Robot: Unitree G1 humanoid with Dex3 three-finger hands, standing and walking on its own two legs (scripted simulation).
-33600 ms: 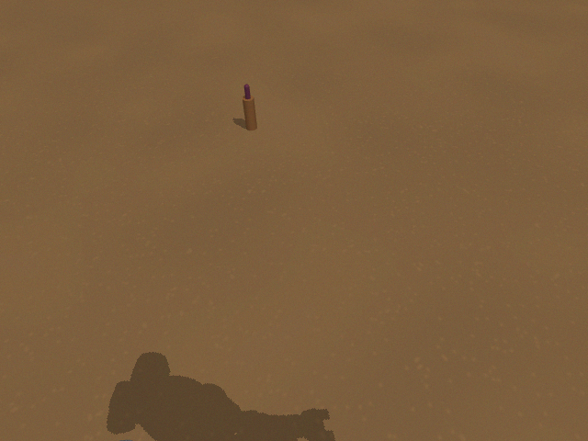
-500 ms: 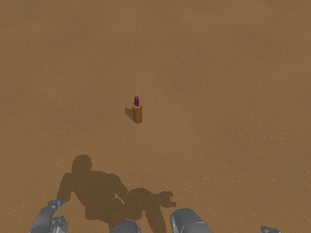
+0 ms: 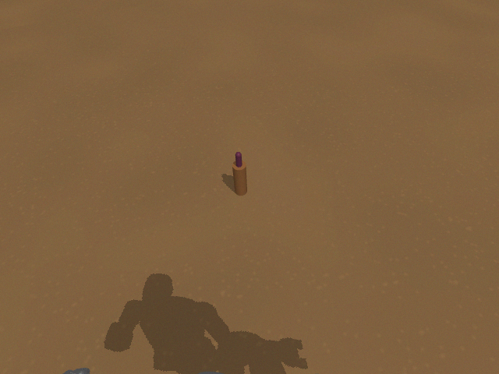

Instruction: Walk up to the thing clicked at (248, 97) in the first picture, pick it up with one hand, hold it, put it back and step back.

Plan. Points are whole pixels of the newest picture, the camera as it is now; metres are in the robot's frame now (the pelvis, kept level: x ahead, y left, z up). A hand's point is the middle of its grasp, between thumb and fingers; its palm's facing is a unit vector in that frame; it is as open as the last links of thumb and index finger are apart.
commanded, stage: step back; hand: left
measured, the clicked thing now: (239, 173) +1.04 +0.15 -0.61
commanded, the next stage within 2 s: stand in 0.86 s
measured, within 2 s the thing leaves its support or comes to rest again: neither
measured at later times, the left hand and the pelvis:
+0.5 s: hand out of the picture +0.08 +0.27 -0.14, palm faces +0.05 -0.93 -0.37, open 7.4 cm; pelvis +0.02 +0.00 +0.01, yaw +2 degrees
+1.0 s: hand (116, 373) +0.13 +0.26 -0.13, palm faces -0.01 -0.94 -0.35, open 7.4 cm; pelvis +0.04 +0.01 +0.02, yaw -1 degrees
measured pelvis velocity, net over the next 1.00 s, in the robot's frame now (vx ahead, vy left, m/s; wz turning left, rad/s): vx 0.04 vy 0.01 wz -0.01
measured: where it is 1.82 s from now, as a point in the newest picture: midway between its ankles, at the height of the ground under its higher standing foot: outside the picture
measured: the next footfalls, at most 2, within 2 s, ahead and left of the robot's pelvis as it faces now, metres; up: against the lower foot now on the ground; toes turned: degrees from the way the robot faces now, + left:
left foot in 0.50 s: +0.12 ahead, +0.13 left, +0.00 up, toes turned +1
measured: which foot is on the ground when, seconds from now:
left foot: down 0.00-0.26, up 0.28-0.48, down 0.50-1.00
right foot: down 0.00-1.00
